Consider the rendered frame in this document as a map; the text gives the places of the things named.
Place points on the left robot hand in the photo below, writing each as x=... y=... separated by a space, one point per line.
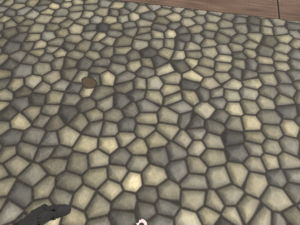
x=44 y=214

